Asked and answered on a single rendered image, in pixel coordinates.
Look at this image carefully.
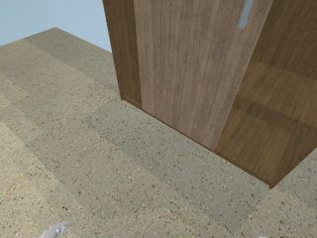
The robot left hand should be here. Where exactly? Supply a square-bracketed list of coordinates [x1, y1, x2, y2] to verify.
[40, 222, 68, 238]

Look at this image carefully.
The wardrobe door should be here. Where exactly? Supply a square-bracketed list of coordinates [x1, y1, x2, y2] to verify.
[110, 0, 143, 104]
[134, 0, 273, 151]

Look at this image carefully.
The handle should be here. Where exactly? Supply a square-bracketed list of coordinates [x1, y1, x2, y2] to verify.
[238, 0, 254, 29]

